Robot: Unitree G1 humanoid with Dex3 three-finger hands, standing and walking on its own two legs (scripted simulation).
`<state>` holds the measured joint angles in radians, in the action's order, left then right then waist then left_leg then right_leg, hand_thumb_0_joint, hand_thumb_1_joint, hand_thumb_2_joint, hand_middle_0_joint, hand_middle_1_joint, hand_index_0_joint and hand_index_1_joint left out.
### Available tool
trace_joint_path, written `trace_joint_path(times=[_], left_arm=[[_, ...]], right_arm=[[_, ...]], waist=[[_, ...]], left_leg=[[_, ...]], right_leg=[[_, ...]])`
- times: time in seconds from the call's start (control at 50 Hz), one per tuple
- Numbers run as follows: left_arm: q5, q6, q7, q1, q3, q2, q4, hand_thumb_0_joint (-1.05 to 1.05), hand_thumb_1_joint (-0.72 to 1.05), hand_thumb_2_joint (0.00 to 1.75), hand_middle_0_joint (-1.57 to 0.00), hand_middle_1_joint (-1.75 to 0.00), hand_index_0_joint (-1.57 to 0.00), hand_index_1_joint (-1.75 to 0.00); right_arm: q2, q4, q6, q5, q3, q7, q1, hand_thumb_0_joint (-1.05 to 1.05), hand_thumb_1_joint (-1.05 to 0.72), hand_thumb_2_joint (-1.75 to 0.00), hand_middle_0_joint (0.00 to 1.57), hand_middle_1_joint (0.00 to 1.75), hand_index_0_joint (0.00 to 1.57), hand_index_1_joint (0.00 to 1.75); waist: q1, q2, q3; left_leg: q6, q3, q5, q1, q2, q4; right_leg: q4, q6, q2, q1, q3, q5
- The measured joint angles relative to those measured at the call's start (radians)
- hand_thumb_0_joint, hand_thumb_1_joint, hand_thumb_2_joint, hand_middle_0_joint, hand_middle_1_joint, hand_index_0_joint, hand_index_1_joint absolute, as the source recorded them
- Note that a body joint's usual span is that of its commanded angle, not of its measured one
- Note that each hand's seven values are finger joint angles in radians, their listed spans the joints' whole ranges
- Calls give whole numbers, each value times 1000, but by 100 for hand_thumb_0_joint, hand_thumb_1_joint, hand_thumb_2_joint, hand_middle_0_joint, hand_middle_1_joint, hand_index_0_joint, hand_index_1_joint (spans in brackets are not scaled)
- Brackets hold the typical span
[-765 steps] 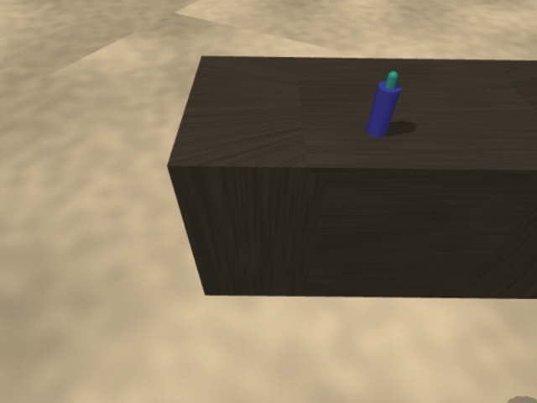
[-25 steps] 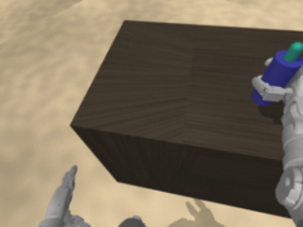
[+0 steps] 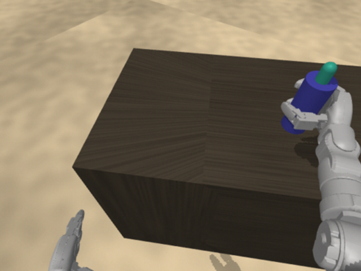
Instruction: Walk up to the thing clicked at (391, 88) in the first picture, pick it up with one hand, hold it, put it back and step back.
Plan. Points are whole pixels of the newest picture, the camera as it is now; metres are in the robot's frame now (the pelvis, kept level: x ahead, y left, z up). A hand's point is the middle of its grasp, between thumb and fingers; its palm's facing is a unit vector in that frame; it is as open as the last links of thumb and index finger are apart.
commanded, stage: lift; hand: right
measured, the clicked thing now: (309, 98) +0.45 -0.20 +0.16
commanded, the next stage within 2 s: hold in 1.00 s
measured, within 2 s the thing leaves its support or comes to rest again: neither
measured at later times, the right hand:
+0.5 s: hand (313, 115) +0.37 -0.17 +0.20, palm faces +0.14 +0.99 -0.02, open 8.0 cm
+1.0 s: hand (329, 123) +0.32 -0.17 +0.23, palm faces +0.15 +0.99 -0.01, open 8.0 cm
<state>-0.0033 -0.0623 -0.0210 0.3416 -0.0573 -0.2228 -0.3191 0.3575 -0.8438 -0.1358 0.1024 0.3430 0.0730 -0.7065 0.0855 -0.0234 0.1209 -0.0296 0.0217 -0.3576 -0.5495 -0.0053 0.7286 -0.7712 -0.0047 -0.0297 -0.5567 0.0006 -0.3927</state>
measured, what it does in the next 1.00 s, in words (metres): stands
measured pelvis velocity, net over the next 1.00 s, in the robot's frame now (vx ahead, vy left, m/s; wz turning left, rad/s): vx -0.03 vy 0.02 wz -0.03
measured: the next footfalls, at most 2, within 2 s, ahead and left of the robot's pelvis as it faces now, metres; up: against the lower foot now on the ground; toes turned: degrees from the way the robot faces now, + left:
none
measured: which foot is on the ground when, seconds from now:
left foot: down 0.00-1.00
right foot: down 0.00-1.00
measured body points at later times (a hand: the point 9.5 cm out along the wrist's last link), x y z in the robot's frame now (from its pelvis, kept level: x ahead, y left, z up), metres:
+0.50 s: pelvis -0.02 +0.01 +0.01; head -0.02 +0.03 +0.46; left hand +0.14 +0.27 -0.05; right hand +0.36 -0.22 +0.20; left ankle +0.00 +0.14 -0.71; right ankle -0.01 -0.12 -0.71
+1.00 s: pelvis -0.03 +0.02 +0.02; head -0.05 +0.04 +0.47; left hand +0.14 +0.27 -0.05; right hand +0.31 -0.22 +0.23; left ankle +0.00 +0.14 -0.71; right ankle -0.01 -0.12 -0.71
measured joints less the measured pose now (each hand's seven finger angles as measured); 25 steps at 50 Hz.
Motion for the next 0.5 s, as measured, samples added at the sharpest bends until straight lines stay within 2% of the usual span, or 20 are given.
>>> trace_joint_path(times=[0.04,0.1,0.16,0.3,0.5], left_arm=[[6,-4,-3,3,-8,-1,-32,-1,-53,5,-6,-5,-6,-5],[11,10,-7,-4,-12,-2,-52,-1,-53,5,-5,-5,-6,-5],[18,14,-10,-5,-9,-1,-63,-1,-53,5,-5,-5,-6,-5],[29,3,-20,-1,-14,-5,-37,-1,-52,5,-5,-5,-5,-5],[33,-1,-18,-7,-23,-11,-92,-1,-52,4,-5,-5,-5,-4]], right_arm=[[-12,15,13,17,-25,-5,4,0,18,-110,80,115,85,116],[-27,101,59,17,-31,-9,38,0,18,-110,80,115,85,116],[-42,157,100,33,-54,-6,63,0,18,-111,80,115,85,116],[-75,315,203,60,-70,-10,143,0,19,-111,80,115,86,116],[-91,541,335,77,-92,-26,237,0,19,-111,81,115,86,116]], waist=[[-13,-3,-6],[-26,-9,-8],[-41,-15,-15],[-61,-19,-21],[-76,-23,-59]], left_leg=[[1,-4,0,26,-3,-9],[1,-2,4,52,-4,-21],[3,-3,6,81,-8,-32],[6,-7,11,143,-14,-50],[13,-13,34,178,-15,-67]], right_leg=[[12,-1,3,25,-4,3],[30,-1,4,54,-1,9],[49,-3,7,86,-2,18],[88,-7,14,156,-5,36],[118,-13,15,194,-11,68]])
